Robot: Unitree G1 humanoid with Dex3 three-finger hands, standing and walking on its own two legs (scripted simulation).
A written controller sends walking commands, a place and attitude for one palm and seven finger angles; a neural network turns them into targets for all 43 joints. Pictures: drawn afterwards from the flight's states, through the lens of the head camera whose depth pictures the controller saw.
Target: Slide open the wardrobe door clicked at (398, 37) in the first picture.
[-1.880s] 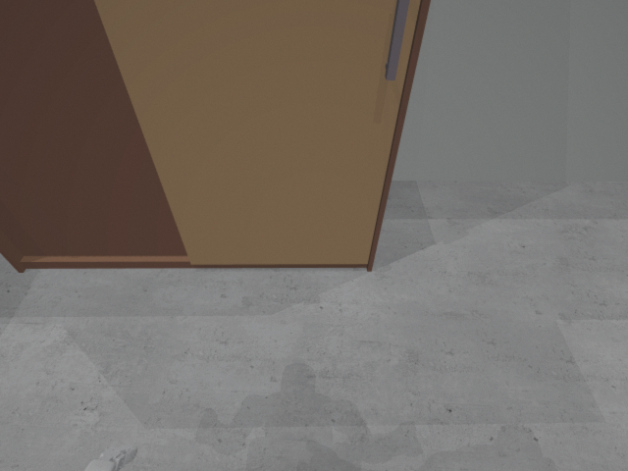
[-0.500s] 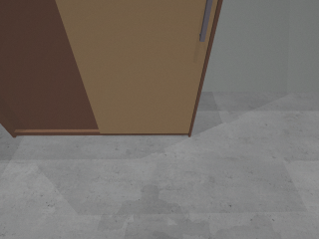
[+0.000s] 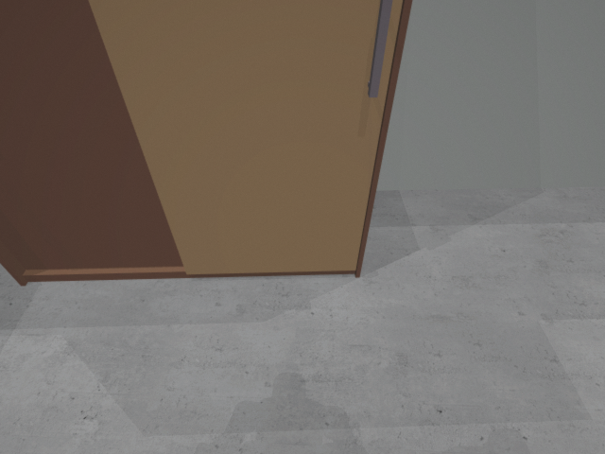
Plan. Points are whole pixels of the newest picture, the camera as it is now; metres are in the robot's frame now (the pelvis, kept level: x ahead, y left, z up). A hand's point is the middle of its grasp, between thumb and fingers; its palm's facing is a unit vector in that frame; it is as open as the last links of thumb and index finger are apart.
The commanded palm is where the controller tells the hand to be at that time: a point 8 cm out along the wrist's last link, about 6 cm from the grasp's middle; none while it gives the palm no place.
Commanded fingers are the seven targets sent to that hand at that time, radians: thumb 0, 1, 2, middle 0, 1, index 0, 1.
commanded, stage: take the last steps up to it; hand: right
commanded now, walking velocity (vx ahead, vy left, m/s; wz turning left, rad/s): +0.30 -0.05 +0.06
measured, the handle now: (377, 47) +0.95 -0.13 +0.17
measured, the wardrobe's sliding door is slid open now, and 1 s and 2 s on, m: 0.00 0.00 0.00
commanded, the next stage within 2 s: come to a stop and stand still in 1.08 s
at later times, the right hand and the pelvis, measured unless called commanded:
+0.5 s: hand (412, 392) +0.28 -0.18 -0.18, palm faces -0.10 +0.98 -0.16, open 7.3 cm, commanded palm none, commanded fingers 0.00 -0.90 -0.90 0.20 0.30 0.20 0.30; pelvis +0.16 -0.01 -0.02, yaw +3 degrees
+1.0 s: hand (442, 376) +0.32 -0.24 -0.20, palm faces +0.05 +0.99 -0.15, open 7.3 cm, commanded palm none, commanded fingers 0.00 -0.90 -0.90 0.20 0.30 0.20 0.30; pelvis +0.36 -0.06 -0.01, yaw +2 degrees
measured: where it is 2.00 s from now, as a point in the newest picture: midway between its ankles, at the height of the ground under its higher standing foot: (337, 427)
